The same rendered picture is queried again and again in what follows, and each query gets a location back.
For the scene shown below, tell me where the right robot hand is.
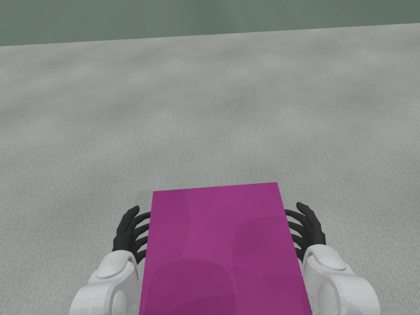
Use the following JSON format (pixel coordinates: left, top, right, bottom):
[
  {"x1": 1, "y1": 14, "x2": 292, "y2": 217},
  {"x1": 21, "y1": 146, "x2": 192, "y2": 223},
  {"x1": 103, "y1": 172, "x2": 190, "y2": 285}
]
[{"x1": 285, "y1": 202, "x2": 326, "y2": 263}]

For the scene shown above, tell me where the left robot hand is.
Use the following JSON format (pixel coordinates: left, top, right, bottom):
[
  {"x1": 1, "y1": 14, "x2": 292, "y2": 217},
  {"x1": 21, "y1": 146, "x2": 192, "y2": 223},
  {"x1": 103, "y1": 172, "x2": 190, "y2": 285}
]
[{"x1": 112, "y1": 205, "x2": 151, "y2": 266}]

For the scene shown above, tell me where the right robot forearm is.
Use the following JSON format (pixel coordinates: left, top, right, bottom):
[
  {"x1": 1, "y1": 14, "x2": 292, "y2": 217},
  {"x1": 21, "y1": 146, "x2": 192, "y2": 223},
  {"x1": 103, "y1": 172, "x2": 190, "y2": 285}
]
[{"x1": 302, "y1": 244, "x2": 381, "y2": 315}]

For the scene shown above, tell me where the left robot forearm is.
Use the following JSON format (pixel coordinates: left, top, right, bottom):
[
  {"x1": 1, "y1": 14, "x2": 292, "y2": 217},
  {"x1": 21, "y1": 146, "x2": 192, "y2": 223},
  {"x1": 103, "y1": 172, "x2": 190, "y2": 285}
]
[{"x1": 68, "y1": 250, "x2": 140, "y2": 315}]

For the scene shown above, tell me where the carton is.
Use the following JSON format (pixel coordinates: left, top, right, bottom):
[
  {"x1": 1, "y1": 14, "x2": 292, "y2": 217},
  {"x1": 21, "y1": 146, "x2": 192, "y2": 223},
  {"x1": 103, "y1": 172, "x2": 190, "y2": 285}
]
[{"x1": 139, "y1": 182, "x2": 313, "y2": 315}]

